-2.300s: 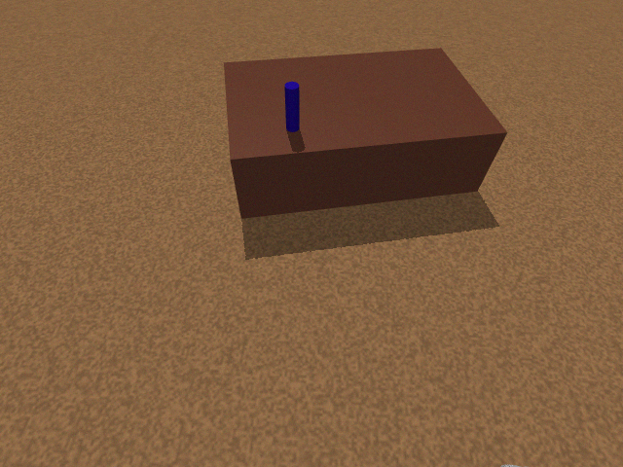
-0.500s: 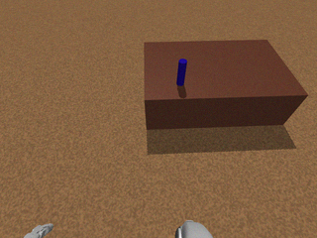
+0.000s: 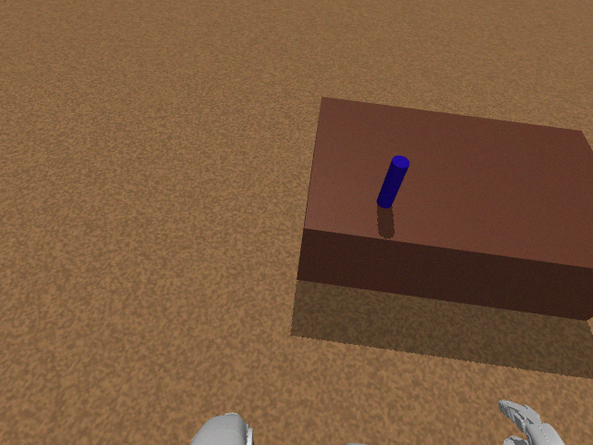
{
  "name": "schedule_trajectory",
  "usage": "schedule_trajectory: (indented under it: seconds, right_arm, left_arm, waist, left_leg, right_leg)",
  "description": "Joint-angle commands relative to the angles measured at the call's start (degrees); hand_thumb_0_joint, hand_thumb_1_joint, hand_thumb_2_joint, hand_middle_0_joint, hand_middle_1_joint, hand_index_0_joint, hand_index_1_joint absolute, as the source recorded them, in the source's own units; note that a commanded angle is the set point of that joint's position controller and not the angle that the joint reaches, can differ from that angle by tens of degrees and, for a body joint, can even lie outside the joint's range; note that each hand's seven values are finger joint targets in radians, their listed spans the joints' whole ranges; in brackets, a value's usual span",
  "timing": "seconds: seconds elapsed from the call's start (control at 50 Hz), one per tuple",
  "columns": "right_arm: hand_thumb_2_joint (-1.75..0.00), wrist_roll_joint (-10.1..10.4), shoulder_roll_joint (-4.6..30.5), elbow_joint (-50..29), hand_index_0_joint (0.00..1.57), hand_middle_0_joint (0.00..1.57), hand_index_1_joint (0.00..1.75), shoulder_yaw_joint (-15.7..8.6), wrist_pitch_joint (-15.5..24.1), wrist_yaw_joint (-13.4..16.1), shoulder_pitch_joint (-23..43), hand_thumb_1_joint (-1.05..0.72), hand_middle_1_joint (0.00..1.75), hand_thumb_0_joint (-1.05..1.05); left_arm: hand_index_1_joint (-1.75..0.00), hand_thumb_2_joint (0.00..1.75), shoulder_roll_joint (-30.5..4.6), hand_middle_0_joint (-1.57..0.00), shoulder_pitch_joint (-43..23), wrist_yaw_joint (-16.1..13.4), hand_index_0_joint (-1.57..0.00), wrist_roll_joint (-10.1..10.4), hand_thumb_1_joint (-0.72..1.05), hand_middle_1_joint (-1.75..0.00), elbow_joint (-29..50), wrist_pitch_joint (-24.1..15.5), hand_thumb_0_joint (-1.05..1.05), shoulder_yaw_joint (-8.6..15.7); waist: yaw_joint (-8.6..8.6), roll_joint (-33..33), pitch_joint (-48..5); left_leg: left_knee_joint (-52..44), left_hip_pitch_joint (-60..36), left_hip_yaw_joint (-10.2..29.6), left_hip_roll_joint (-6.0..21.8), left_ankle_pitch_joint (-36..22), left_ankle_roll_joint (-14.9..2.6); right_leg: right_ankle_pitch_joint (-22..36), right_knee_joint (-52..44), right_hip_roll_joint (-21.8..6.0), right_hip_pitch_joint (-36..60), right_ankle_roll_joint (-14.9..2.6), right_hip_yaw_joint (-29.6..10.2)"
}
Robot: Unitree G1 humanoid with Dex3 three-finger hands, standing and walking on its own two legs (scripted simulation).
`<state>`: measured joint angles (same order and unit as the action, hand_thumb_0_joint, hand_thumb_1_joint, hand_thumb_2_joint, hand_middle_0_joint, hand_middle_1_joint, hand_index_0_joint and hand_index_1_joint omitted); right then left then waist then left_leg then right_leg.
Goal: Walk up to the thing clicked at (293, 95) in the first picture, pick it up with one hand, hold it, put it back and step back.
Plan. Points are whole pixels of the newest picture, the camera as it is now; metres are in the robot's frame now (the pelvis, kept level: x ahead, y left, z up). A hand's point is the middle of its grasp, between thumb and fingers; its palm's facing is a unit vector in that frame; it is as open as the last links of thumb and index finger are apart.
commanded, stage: walk up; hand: right
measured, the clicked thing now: (392, 183) +0.86 -0.28 -0.33
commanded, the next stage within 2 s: none
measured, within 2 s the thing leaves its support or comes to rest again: neither
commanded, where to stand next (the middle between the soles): +0.40 -0.05 m, yaw -1 degrees
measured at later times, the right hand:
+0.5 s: hand (511, 388) +0.23 -0.35 -0.14, palm faces -0.04 +0.93 -0.36, open 7.4 cm
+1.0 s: hand (490, 299) +0.38 -0.34 -0.12, palm faces -0.02 +0.91 -0.42, open 7.4 cm
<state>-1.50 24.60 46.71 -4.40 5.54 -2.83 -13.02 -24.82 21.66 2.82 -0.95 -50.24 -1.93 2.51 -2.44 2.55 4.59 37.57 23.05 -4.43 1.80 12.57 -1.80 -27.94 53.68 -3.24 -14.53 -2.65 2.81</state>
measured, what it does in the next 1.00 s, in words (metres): walks ahead: right foot, then left foot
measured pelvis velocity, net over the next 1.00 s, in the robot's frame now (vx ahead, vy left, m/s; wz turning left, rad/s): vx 0.32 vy -0.06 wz -0.02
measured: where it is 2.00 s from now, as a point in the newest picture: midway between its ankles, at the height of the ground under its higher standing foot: (309, 379)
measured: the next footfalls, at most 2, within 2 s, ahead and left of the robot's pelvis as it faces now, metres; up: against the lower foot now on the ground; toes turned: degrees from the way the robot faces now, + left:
right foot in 0.32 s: +0.26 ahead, -0.19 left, +0.00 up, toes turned -6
left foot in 0.70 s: +0.38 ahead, +0.06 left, +0.00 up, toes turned +1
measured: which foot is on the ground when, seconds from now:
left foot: down 0.00-0.34, up 0.36-0.68, down 0.70-1.00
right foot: up 0.00-0.30, down 0.32-0.74, up 0.76-1.00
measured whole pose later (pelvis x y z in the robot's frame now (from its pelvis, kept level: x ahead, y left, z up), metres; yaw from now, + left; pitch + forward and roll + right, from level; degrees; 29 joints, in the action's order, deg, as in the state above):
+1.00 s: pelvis +0.32 -0.06 +0.01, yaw -1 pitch -3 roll +0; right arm -1.1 23.6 47.9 -2.1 3.6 -1.1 -16.7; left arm -24.2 15.6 1.4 -0.2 -50.8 -2.3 2.1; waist 1.0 2.0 5.8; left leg 35.1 15.5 -5.1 2.9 16.6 -0.7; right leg -16.8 45.1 -4.1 -26.6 -1.0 1.1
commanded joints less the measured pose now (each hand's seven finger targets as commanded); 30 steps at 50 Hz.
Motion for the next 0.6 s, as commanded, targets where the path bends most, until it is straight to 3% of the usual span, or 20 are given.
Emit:
schedule_trajectory:
  seconds: [0.0,0.04,0.06,0.1,0.14,0.18,0.2,0.24,0.26,0.28,0.3,0.32,0.34,0.36,0.38,0.42,0.44,0.48,0.52,0.58]
  right_arm:
    - [-0.9,1.88,15.97,-3.02,0.2,0.2,0.3,-4.08,0.59,2.06,-7.93,-0.9,0.3,0.0]
    - [-0.9,1.7,14.26,-3.01,0.2,0.2,0.3,-3.14,0.97,1.88,-5.47,-0.9,0.3,0.0]
    - [-0.9,1.34,14.89,-3.41,0.2,0.2,0.3,-3.2,1.04,1.74,-4.77,-0.9,0.3,0.0]
    - [-0.9,1.03,15.4,-4.27,0.2,0.2,0.3,-3.34,1.17,1.56,-4.58,-0.9,0.3,0.0]
    - [-0.9,0.94,16.37,-4.28,0.2,0.2,0.3,-3.58,1.27,1.39,-5.67,-0.9,0.3,0.0]
    - [-0.9,1.02,16.54,-4.58,0.2,0.2,0.3,-3.64,1.21,1.22,-4.48,-0.9,0.3,0.0]
    - [-0.9,1.07,16.62,-4.94,0.2,0.2,0.3,-3.67,1.06,1.2,-3.22,-0.9,0.3,0.0]
    - [-0.9,0.98,16.22,-5.08,0.2,0.2,0.3,-3.51,0.57,1.08,-1.88,-0.9,0.3,0.0]
    - [-0.9,1.04,16.01,-5.28,0.2,0.2,0.3,-3.34,0.2,1.04,-0.99,-0.9,0.3,0.0]
    - [-0.9,0.71,13.59,-5.34,0.2,0.2,0.3,-2.57,-0.06,1.17,-1.63,-0.9,0.3,0.0]
    - [-0.9,0.84,9.51,-5.3,0.2,0.2,0.3,-1.2,-0.18,1.18,-4.4,-0.9,0.3,0.0]
    - [-0.9,1.14,5.17,-6.82,0.2,0.2,0.3,0.49,-0.22,1.18,-5.53,-0.9,0.3,0.0]
    - [-0.9,0.86,11.28,-5.74,0.2,0.2,0.3,-1.23,-0.78,1.98,-2.75,-0.9,0.3,0.0]
    - [-0.9,1.18,13.04,-4.34,0.2,0.2,0.3,-1.74,-0.91,2.09,-3.12,-0.9,0.3,0.0]
    - [-0.9,1.7,12.73,-2.92,0.2,0.2,0.3,-1.74,-0.84,1.78,-4.22,-0.9,0.3,0.0]
    - [-0.9,1.44,11.86,-1.01,0.2,0.2,0.3,-1.62,-0.81,1.25,-7.06,-0.9,0.3,0.0]
    - [-0.9,1.24,11.46,-0.2,0.2,0.2,0.3,-1.74,-0.99,0.82,-8.14,-0.9,0.3,0.0]
    - [-0.9,0.83,10.63,-0.46,0.2,0.2,0.3,-1.96,-1.5,0.05,-6.95,-0.9,0.3,0.0]
    - [-0.9,0.47,9.78,-1.4,0.2,0.2,0.3,-1.86,-1.38,-0.3,-5.03,-0.9,0.3,0.0]
    - [-0.9,0.4,9.59,-1.9,0.2,0.2,0.3,-2.11,-0.71,-0.39,-2.62,-0.9,0.3,0.0]
  left_arm:
    - [-0.3,0.9,-12.46,-0.2,-0.13,-1.13,-0.2,0.9,0.9,-0.3,4.99,-1.88,0.0,3.37]
    - [-0.3,0.9,-11.64,-0.2,2.01,-0.43,-0.2,0.85,0.9,-0.3,3.21,-1.75,0.0,3.6]
    - [-0.3,0.9,-10.83,-0.2,2.26,0.07,-0.2,0.68,0.9,-0.3,3.11,-1.53,0.0,3.65]
    - [-0.3,0.9,-10.11,-0.2,0.38,0.83,-0.2,0.24,0.9,-0.3,3.94,-1.36,0.0,3.57]
    - [-0.3,0.9,-10.07,-0.2,-2.84,1.38,-0.2,-0.12,0.9,-0.3,4.9,-1.41,0.0,3.93]
    - [-0.3,0.9,-9.98,-0.2,-4.36,1.66,-0.2,-0.17,0.9,-0.3,4.96,-1.63,0.0,4.08]
    - [-0.3,0.9,-10.09,-0.2,-4.19,1.83,-0.2,-0.03,0.9,-0.3,4.59,-1.68,0.0,4.35]
    - [-0.3,0.9,-10.29,-0.2,-3.66,1.95,-0.2,-0.23,0.9,-0.3,3.83,-2.07,0.0,4.82]
    - [-0.3,0.9,-10.43,-0.2,-1.16,1.79,-0.2,-0.29,0.9,-0.3,3.07,-2.33,0.0,5.21]
    - [-0.3,0.9,-11.65,-0.2,2.9,1.26,-0.2,-0.4,0.9,-0.3,1.94,-2.78,0.0,5.82]
    - [-0.3,0.9,-14.68,-0.2,7.25,0.53,-0.2,-0.66,0.9,-0.3,0.81,-3.46,0.0,7.07]
    - [-0.3,0.9,-19.67,-0.2,8.14,-0.33,-0.2,-0.62,0.9,-0.3,2.42,-4.17,0.0,7.94]
    - [-0.3,0.9,-20.9,-0.2,5.42,-0.21,-0.2,-0.2,0.9,-0.3,3.43,-3.89,0.0,7.44]
    - [-0.3,0.9,-19.31,-0.2,2.3,-0.46,-0.2,0.72,0.9,-0.3,4.47,-3.73,0.0,6.99]
    - [-0.3,0.9,-17.34,-0.2,0.31,-0.72,-0.2,0.98,0.9,-0.3,4.73,-3.73,0.0,6.4]
    - [-0.3,0.9,-15.19,-0.2,-1.84,-0.98,-0.2,0.74,0.9,-0.3,5.22,-3.73,0.0,5.55]
    - [-0.3,0.9,-14.75,-0.2,-2.49,-0.93,-0.2,0.62,0.9,-0.3,5.39,-3.78,0.0,5.24]
    - [-0.3,0.9,-14.67,-0.2,-1.85,-0.86,-0.2,0.38,0.9,-0.3,5.9,-3.82,0.0,5.21]
    - [-0.3,0.9,-15.26,-0.2,-1.93,-0.75,-0.2,0.13,0.9,-0.3,6.87,-4.02,0.0,5.46]
    - [-0.3,0.9,-14.95,-0.2,-2.1,-0.58,-0.2,0.32,0.9,-0.3,7.57,-3.81,0.0,5.04]
  waist:
    - [4.34,-6.43,-3.36]
    - [2.54,-9.71,-1.93]
    - [2.39,-11.81,-2.05]
    - [2.85,-12.61,-1.87]
    - [3.98,-13.17,-1.83]
    - [3.55,-12.33,-1.66]
    - [2.78,-12.42,-1.14]
    - [1.53,-10.96,-1.16]
    - [-0.49,-9.58,-2.07]
    - [-2.44,-4.56,-4.7]
    - [-4.66,8.16,-6.75]
    - [-4.0,19.24,-5.35]
    - [-3.82,11.31,-3.47]
    - [-2.13,4.87,-0.63]
    - [-0.89,3.22,-0.09]
    - [0.99,6.39,-0.94]
    - [1.43,7.34,-1.25]
    - [0.75,8.39,-1.09]
    - [0.13,8.17,-1.91]
    - [-0.22,4.84,-2.77]
  left_leg:
    - [-19.48,-20.29,26.16,19.25,0.83,-12.49]
    - [-18.95,-11.89,15.04,15.06,-6.75,-10.4]
    - [-19.36,-10.39,13.23,14.39,-6.09,-10.81]
    - [-20.13,-10.62,11.73,14.3,-3.17,-12.16]
    - [-20.54,-10.78,11.66,14.45,1.05,-12.13]
    - [-20.74,-8.32,10.61,13.84,5.77,-11.19]
    - [-20.58,-5.99,9.98,13.48,9.88,-10.34]
    - [-17.67,-2.58,8.59,12.42,12.41,-9.24]
    - [-13.85,-0.47,7.61,11.9,12.62,-8.35]
    - [-4.76,0.72,5.56,9.79,8.18,-6.8]
    - [12.18,6.59,0.74,4.67,6.54,-4.56]
    - [26.89,18.52,-0.85,-2.36,16.96,-0.84]
    - [30.4,18.95,4.95,-0.14,19.36,-0.51]
    - [30.96,17.78,8.15,2.62,15.34,-0.12]
    - [29.35,17.05,8.19,3.32,12.45,-0.17]
    - [22.38,12.08,6.89,4.89,10.06,0.09]
    - [19.54,9.07,5.6,4.41,9.05,0.47]
    - [14.2,8.01,3.71,3.72,7.74,1.05]
    - [8.28,7.42,3.21,3.96,5.38,1.33]
    - [1.58,1.81,1.15,2.26,2.3,1.23]
  right_leg:
    - [2.94,13.48,-2.67,-24.26,-0.13,-8.17]
    - [5.58,6.81,-3.91,-17.43,0.64,-6.18]
    - [6.23,3.97,-3.78,-15.33,1.34,-4.6]
    - [7.27,-1.71,-3.85,-15.6,2.11,-2.81]
    - [9.96,-6.43,-3.8,-15.0,2.22,-1.97]
    - [13.72,-10.9,-3.3,-12.2,1.74,-1.01]
    - [15.08,-12.31,-2.88,-9.45,1.43,-0.78]
    - [15.76,-15.97,-1.16,-3.38,1.21,1.15]
    - [16.13,-17.61,0.15,2.18,0.95,2.6]
    - [13.32,-20.37,1.07,8.98,0.5,1.62]
    - [4.18,-27.99,-2.44,16.47,-0.84,-6.22]
    - [-4.04,-39.19,-17.01,18.28,-5.48,-32.5]
    - [-7.17,-41.06,-22.31,12.95,-12.46,-40.58]
    - [-5.06,-40.13,-21.48,8.51,-13.45,-35.58]
    - [0.84,-38.93,-18.25,8.19,-12.67,-28.67]
    - [10.35,-36.6,-14.28,4.2,-10.66,-18.54]
    - [12.41,-36.41,-12.5,1.92,-10.25,-14.65]
    - [10.16,-37.2,-11.16,1.15,-10.33,-12.01]
    - [8.99,-37.2,-12.85,2.77,-11.23,-12.24]
    - [10.2,-34.89,-12.33,1.02,-10.13,-9.92]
